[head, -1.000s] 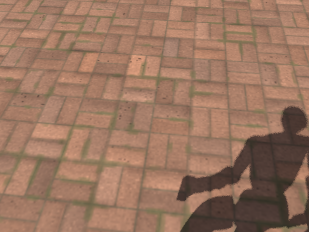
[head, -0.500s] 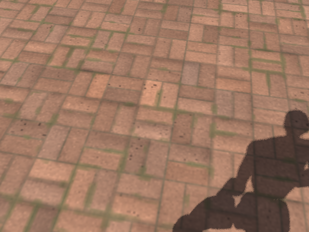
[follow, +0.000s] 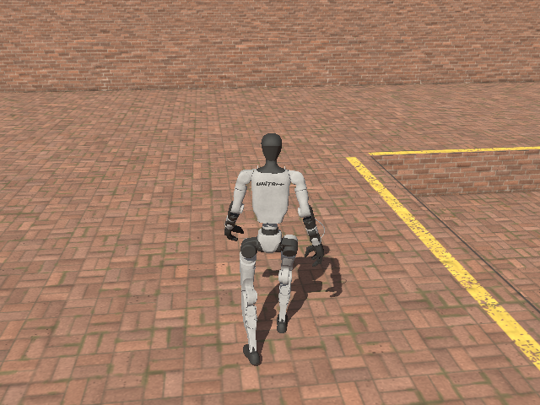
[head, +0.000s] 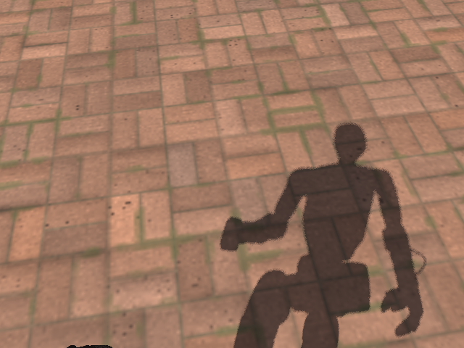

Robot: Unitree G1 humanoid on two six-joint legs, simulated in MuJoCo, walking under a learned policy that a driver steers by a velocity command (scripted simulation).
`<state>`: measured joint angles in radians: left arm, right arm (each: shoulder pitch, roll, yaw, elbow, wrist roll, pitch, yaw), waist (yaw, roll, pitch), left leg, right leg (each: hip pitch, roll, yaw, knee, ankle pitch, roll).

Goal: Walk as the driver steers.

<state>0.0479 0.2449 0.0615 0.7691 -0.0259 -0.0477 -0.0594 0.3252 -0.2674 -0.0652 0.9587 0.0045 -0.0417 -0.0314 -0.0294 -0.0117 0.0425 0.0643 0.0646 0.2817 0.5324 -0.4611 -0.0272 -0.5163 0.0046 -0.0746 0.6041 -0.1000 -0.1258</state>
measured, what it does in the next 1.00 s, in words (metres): walks ahead: left foot, then right foot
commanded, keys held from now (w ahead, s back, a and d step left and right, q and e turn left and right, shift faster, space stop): w+e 0.06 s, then w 0.20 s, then w+q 0.44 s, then no key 0.30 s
